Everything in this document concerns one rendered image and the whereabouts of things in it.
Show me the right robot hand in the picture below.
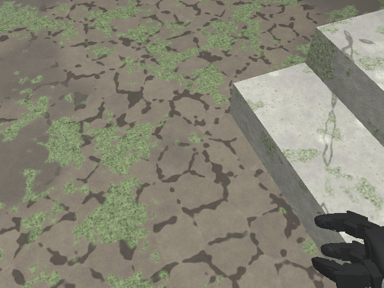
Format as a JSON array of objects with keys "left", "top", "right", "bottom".
[{"left": 311, "top": 211, "right": 384, "bottom": 288}]

